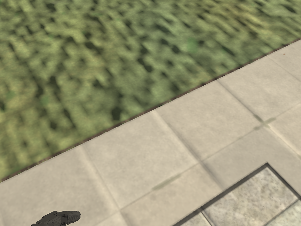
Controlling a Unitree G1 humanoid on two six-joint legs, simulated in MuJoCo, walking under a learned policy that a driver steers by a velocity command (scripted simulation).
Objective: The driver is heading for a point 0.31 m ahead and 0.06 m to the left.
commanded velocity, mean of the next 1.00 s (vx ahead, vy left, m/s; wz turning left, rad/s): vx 0.13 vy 0.00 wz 0.00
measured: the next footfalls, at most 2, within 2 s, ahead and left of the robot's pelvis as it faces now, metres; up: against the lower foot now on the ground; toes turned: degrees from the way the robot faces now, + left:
right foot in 0.08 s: +0.24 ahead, -0.13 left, +0.00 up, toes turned -3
left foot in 0.50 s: +0.32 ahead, +0.10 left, +0.00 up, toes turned +0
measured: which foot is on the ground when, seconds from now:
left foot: down 0.00-0.10, up 0.12-0.48, down 0.50-1.00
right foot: up 0.00-0.06, down 0.08-1.00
